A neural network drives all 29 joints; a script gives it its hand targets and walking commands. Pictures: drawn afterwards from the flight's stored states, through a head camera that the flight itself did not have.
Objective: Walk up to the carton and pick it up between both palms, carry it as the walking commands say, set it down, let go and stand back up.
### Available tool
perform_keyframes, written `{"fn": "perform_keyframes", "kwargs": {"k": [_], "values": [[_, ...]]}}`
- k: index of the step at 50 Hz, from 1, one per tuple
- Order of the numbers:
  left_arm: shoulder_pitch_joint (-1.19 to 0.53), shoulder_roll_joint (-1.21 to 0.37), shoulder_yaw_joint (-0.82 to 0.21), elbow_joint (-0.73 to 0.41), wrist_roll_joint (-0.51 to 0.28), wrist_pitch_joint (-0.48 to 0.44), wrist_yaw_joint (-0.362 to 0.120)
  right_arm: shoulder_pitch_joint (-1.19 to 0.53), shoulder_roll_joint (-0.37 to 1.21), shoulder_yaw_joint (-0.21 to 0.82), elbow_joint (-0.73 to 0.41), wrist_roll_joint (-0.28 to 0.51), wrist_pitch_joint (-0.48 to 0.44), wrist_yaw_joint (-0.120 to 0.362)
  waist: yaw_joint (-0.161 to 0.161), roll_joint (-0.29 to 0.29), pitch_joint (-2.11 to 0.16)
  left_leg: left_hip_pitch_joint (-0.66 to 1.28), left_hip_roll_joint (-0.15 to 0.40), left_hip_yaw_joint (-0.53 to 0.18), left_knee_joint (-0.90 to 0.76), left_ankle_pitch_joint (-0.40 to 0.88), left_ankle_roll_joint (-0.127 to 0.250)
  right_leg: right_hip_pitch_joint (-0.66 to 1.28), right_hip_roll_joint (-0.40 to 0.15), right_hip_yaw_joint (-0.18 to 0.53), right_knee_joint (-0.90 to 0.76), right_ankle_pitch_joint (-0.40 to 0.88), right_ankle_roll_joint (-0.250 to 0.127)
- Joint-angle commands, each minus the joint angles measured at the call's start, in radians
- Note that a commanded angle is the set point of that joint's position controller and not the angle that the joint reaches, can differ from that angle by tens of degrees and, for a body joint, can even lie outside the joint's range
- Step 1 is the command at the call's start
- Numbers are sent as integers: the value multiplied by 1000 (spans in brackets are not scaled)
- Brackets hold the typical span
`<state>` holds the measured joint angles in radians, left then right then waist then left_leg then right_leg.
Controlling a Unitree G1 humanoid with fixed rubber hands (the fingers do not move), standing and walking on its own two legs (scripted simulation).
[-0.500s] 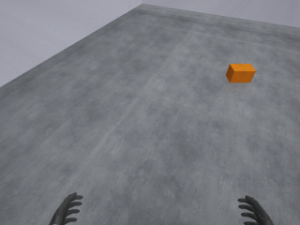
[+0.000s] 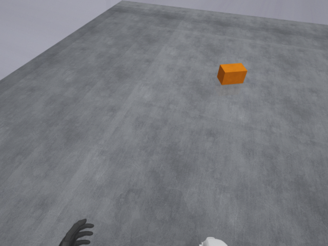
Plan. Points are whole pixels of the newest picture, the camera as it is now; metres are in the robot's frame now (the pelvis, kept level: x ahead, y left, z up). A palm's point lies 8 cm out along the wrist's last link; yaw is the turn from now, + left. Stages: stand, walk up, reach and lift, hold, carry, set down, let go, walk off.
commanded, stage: walk up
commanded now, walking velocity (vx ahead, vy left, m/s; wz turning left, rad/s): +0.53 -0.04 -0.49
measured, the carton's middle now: (231, 73) +1.85 -0.67 -0.70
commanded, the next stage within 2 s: none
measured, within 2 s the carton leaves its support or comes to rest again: neither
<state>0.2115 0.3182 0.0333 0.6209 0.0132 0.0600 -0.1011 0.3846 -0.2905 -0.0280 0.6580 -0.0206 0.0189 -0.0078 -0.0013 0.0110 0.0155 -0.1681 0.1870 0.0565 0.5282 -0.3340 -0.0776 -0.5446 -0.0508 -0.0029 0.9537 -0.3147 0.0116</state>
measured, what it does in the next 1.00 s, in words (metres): walks ahead: right foot, then left foot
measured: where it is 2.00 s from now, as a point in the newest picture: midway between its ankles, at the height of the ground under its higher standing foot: (204, 158)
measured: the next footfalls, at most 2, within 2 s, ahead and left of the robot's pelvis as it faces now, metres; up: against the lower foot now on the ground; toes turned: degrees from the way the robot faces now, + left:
right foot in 0.08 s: +0.15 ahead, -0.18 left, +0.00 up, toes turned -5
left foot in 0.64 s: +0.42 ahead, +0.07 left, +0.00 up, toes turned -9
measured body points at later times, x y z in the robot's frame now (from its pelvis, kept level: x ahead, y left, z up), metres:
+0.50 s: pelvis +0.19 -0.07 +0.02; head +0.23 -0.11 +0.46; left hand +0.23 +0.21 -0.08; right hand +0.32 -0.35 -0.10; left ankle +0.29 +0.08 -0.67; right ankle +0.11 -0.17 -0.74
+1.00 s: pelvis +0.44 -0.10 -0.01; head +0.46 -0.09 +0.44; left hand +0.64 +0.11 -0.12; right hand +0.40 -0.38 -0.11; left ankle +0.38 +0.08 -0.74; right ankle +0.53 -0.28 -0.71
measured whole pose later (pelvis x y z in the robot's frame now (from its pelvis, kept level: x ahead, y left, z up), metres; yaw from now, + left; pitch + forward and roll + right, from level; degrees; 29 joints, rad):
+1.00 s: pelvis +0.44 -0.10 -0.01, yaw -15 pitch -1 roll -1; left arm 0.19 0.30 0.03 0.68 0.03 0.01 -0.08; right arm 0.45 -0.27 -0.04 0.69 -0.02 -0.02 0.01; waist -0.01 -0.03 0.05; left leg -0.05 0.13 0.08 0.49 -0.41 -0.07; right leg -0.53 -0.05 -0.03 0.71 -0.21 0.00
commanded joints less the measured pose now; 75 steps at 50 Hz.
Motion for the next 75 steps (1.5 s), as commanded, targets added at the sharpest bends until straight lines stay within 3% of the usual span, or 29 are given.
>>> {"fn": "perform_keyframes", "kwargs": {"k": [1, 3, 4, 6, 7, 10, 14, 23, 26, 29, 31, 32, 33, 34, 38, 40, 42, 46, 47, 51, 52, 53, 55, 59, 67, 70, 72, 74, 75], "values": [[58, 67, 3, 11, -5, -47, 20, -150, -235, -92, -29, -3, -27, 22, 27, 276, -23, -14, 124, 36, -247, -230, 128, 180, -14, -143, -250, -50, 26], [254, 116, 27, 87, 13, -63, 41, -157, -203, -83, -26, -14, -15, 21, 120, -9, -105, -114, 24, 142, 193, -167, 115, 423, 76, -197, -352, -119, 13], [414, 211, 65, 120, 39, -68, 54, -209, -114, -69, -70, -24, -9, 37, 200, -327, -99, -408, -52, 110, 571, -320, 100, 582, -110, 155, -484, -274, -52], [424, 292, 71, 110, 8, -79, 80, -250, -12, -45, -172, -44, -26, 37, 150, -429, -71, -651, -151, -121, 845, -248, 75, 484, -326, 960, -957, -654, -126], [295, 265, 62, 96, 4, -83, 86, -207, -60, -64, -115, -45, -27, 35, 76, -235, -26, -590, -118, -134, 818, -148, 72, 394, -324, 896, -928, -686, -154], [243, 140, 35, 81, 3, -110, 91, -156, -77, -71, -42, -26, -22, 48, 21, -180, -24, -465, -92, -81, 629, 28, 35, 405, -177, 536, -753, -168, -93], [373, 91, 30, 91, 6, -109, 88, -306, -43, -58, -59, -36, -6, 65, 70, -97, 9, -558, -110, -54, 469, 100, 23, 552, -205, 493, -792, -23, -111], [440, 76, 37, 112, 8, -111, 102, -428, -15, -35, -69, -7, -17, 76, 114, -115, 18, -543, -134, -2, 196, 220, 4, 630, -195, 350, -711, 313, -124], [373, 129, 57, 103, 10, -99, 108, -454, -15, -23, -76, 6, -22, 61, 126, -235, 6, -454, -148, 37, 68, 141, 9, 632, -177, 281, -665, 372, -140], [283, 130, 44, 122, 13, -94, 105, -320, -8, -29, -24, 18, -48, 49, 35, -204, -80, -74, -194, 92, -124, 168, 27, 489, -135, 189, -490, 612, -98], [297, 66, 34, 73, -10, -105, 93, -6, -169, -76, 46, 11, -62, 14, -90, -34, -270, 378, 35, -117, -135, 79, 90, 182, 16, 54, -95, 308, -41], [271, -21, 14, 25, 17, -107, 87, 155, -291, -109, 90, 4, -59, 7, -137, 214, -217, 451, 315, -543, -185, -49, 128, -116, 92, 46, 113, -219, -37], [222, 39, 28, -10, 20, -102, 84, 195, -313, -112, 96, 5, -54, 1, -143, 147, -184, 394, 372, -666, -256, -89, 177, -166, 43, 91, 207, -181, -36], [167, 73, 26, -4, 12, -97, 79, 84, -259, -106, 75, -6, -52, 8, -122, 186, -63, 343, 353, -648, -253, -183, 240, -255, -5, 100, 280, -111, -21], [174, 38, 24, 71, 26, -64, 34, -32, -105, -54, 25, -8, -66, 10, -33, 146, 69, 42, 138, -264, -331, -80, 130, -148, -47, 24, 213, 61, 15], [86, 5, 18, 26, 31, -35, 17, 34, -186, -84, 23, -5, -65, -13, -27, 101, 71, 29, 231, -310, -299, 158, 168, -175, -55, 54, 246, 110, 44], [68, -4, 15, 51, 20, -41, 4, 10, -135, -66, 26, -8, -69, -10, -20, 195, 29, 53, 135, -114, -274, 296, 125, -136, -41, 2, 151, 143, 43], [-91, -37, -5, 5, 9, -42, -11, -9, -197, -92, 14, -14, -63, -6, -43, 245, 162, -52, 182, -67, -375, 215, 143, -17, -51, -55, -189, 155, 33], [-63, -18, -1, 20, 12, -58, -1, -46, -176, -75, 14, 0, -62, 9, -12, 305, 89, 9, 98, -4, -349, 90, 144, 48, -39, -76, -258, 127, 26], [212, 60, 31, 136, 27, -91, 41, -27, -190, -85, 6, 6, -58, 18, 85, 122, -140, -12, 25, 103, 136, 419, 125, 433, 63, -170, -379, 38, -8], [376, 147, 60, 174, 38, -101, 53, -20, -153, -83, -18, 0, -61, 25, 150, -56, -249, -177, -38, 108, 447, 292, 104, 636, -41, 27, -399, -63, -39], [438, 237, 79, 195, 30, -106, 64, -43, -73, -68, -40, -9, -60, 26, 132, -248, -206, -388, -155, 11, 698, -176, 87, 661, -266, 533, -577, -207, -130], [342, 244, 87, 177, 11, -97, 78, -145, -59, -58, -73, -30, -56, 21, 118, -224, -41, -543, -114, -105, 759, -151, 84, 494, -315, 755, -792, -453, -212], [174, 99, 52, 136, 7, -111, 81, -94, -62, -53, 6, -22, -44, 42, 13, -181, -30, -338, -79, -42, 571, -44, 42, 261, -198, 414, -748, -175, -146], [235, 89, 45, 116, 5, -104, 74, -250, 2, -34, -12, 5, -40, 51, 66, -147, -53, -260, -135, 32, 60, 75, 21, 394, -181, 235, -739, 15, -157], [170, 105, 38, 107, 4, -94, 69, -189, 11, -31, 32, 13, -49, 39, 11, -154, -122, 29, -167, 102, -148, 173, 14, 307, -126, 103, -612, 37, -111], [152, 29, 20, 79, 9, -103, 73, -52, -49, -48, 76, 1, -56, 29, -53, -55, -231, 340, -51, -28, -139, 97, 63, 89, -58, 31, -411, 45, -61], [55, -17, 5, 21, 30, -111, 64, 152, -257, -101, 93, -17, -57, 3, -167, 196, -137, 431, 371, -566, -309, -245, 194, -328, 28, -23, 32, -189, -7], [-2, 35, 20, 10, 27, -99, 55, 151, -263, -108, 97, -8, -47, 0, -156, 187, -98, 380, 374, -564, -294, -204, 246, -347, -27, 11, 140, -148, -6]]}}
